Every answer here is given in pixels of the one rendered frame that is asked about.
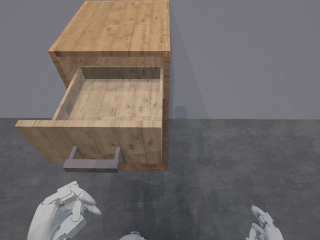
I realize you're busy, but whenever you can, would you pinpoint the cabinet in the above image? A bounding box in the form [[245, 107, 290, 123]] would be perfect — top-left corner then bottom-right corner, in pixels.
[[48, 0, 171, 171]]

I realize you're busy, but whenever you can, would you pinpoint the robot right hand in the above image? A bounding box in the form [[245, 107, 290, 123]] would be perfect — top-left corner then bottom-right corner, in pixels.
[[246, 205, 284, 240]]

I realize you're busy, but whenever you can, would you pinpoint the drawer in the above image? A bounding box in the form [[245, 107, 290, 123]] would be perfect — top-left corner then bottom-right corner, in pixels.
[[14, 65, 163, 164]]

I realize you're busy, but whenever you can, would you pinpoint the left robot shin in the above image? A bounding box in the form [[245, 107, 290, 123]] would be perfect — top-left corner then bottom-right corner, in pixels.
[[130, 231, 140, 236]]

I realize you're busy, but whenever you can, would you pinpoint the robot left hand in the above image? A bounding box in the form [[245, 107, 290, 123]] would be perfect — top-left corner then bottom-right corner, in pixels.
[[27, 181, 102, 240]]

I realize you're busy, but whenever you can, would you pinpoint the handle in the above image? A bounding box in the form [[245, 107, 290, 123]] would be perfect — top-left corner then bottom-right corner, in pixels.
[[63, 146, 121, 173]]

